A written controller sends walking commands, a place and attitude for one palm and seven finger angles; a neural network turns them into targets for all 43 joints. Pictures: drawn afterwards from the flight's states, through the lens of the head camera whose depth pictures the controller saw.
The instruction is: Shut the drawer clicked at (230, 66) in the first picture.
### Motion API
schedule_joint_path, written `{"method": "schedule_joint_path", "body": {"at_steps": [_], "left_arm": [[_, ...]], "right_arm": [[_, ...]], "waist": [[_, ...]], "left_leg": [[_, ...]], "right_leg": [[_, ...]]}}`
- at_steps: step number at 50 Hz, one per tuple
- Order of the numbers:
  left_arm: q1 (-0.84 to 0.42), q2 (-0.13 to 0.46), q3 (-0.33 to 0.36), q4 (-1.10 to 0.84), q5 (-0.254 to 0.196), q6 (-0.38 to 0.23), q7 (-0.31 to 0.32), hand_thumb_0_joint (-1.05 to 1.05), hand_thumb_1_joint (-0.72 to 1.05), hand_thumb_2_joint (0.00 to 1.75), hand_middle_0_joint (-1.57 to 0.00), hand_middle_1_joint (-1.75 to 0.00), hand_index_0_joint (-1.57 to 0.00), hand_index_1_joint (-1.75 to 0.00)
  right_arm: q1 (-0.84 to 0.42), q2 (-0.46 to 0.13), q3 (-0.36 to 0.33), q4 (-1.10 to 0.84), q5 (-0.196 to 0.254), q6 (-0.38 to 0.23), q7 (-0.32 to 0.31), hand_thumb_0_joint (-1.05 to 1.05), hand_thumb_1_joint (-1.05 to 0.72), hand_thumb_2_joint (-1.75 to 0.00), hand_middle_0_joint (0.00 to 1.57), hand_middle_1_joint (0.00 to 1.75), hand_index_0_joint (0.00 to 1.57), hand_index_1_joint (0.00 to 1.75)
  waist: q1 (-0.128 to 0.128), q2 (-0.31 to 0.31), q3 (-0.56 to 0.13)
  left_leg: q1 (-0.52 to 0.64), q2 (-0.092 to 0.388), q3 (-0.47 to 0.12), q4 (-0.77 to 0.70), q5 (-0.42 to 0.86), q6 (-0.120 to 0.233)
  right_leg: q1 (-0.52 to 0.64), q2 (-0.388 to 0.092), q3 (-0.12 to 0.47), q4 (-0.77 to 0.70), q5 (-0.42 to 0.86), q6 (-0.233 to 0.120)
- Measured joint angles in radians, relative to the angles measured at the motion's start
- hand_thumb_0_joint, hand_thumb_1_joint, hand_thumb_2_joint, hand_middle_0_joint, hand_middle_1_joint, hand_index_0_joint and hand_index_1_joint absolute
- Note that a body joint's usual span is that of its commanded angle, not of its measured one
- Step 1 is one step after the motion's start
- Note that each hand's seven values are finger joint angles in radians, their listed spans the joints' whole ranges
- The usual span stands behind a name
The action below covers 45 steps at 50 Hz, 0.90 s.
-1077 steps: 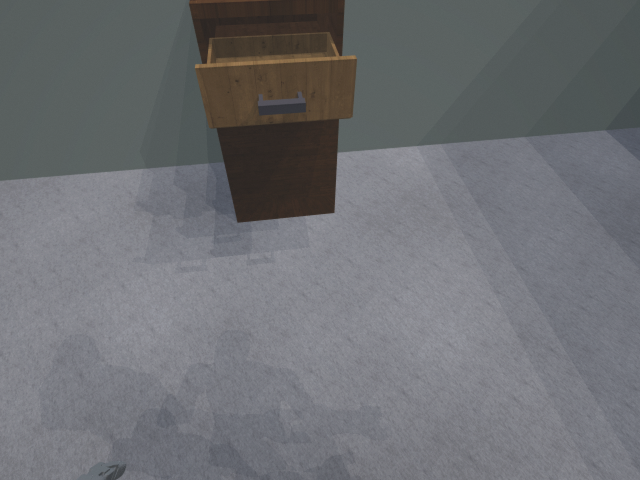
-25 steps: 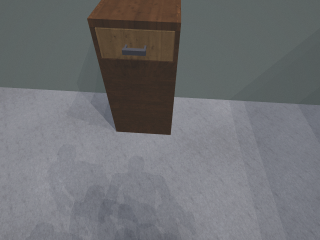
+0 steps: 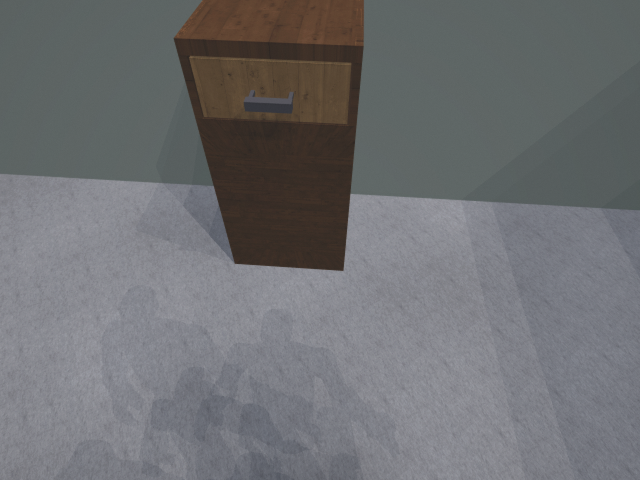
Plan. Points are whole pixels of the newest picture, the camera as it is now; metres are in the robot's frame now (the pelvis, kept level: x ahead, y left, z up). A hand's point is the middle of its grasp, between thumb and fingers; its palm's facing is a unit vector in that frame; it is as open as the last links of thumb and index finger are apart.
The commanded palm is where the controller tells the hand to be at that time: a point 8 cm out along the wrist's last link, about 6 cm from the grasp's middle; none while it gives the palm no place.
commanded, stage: stand and wait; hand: left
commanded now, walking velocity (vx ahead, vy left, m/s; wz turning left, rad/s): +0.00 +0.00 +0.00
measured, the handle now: (270, 99) +0.94 +0.18 -0.03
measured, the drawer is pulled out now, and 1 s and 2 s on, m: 0.00 0.00 0.00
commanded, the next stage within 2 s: none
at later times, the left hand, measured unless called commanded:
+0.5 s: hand out of the picture +0.08 +0.23 -0.16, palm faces -0.01 -0.95 -0.31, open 7.3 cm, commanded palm none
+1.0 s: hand out of the picture +0.09 +0.24 -0.16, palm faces -0.01 -0.95 -0.32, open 7.3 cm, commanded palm none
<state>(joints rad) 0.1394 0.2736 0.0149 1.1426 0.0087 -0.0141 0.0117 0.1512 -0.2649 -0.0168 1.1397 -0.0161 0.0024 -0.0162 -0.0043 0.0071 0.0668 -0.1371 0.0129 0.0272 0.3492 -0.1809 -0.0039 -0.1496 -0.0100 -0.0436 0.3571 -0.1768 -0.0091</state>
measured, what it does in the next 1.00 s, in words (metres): stands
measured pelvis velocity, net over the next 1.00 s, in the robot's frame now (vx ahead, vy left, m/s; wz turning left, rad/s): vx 0.02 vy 0.00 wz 0.00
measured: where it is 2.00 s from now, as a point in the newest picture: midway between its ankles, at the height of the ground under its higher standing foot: outside the picture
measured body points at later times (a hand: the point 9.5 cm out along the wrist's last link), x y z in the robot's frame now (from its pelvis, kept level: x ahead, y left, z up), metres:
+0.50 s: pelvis +0.01 +0.00 +0.00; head +0.03 +0.00 +0.45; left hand +0.08 +0.28 -0.14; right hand +0.07 -0.28 -0.14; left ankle +0.01 +0.12 -0.75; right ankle +0.01 -0.11 -0.75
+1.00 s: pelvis +0.02 +0.00 +0.00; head +0.03 +0.00 +0.45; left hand +0.09 +0.29 -0.14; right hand +0.08 -0.29 -0.14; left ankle +0.01 +0.12 -0.75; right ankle +0.01 -0.11 -0.75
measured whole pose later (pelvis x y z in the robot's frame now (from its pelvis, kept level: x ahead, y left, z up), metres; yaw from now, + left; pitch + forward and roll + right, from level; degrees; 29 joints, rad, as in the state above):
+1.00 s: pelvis +0.02 +0.00 +0.00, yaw +0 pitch -2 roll +0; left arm 0.11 0.31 0.01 1.13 0.01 -0.02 0.01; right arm 0.12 -0.31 -0.01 1.14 -0.01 0.00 -0.01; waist -0.01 0.00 0.06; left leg -0.09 0.01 0.03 0.30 -0.18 0.00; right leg -0.10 -0.01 -0.05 0.31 -0.18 -0.01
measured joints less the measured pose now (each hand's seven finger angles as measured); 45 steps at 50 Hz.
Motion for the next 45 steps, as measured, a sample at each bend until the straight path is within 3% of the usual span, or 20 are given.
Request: {"method": "schedule_joint_path", "body": {"at_steps": [45], "left_arm": [[-0.027, 0.036, 0.0, -0.01, 0.0, -0.006, -0.002, 0.0, 0.91, 0.9, -0.21, -0.3, -0.21, -0.3]], "right_arm": [[-0.032, -0.039, 0.003, -0.001, 0.002, -0.006, 0.002, 0.01, -0.9, -0.9, 0.2, 0.3, 0.2, 0.3]], "waist": [[-0.003, -0.007, -0.011]], "left_leg": [[0.047, -0.002, -0.001, -0.048, -0.001, -0.001]], "right_leg": [[0.046, -0.001, -0.002, -0.044, -0.004, 0.003]]}}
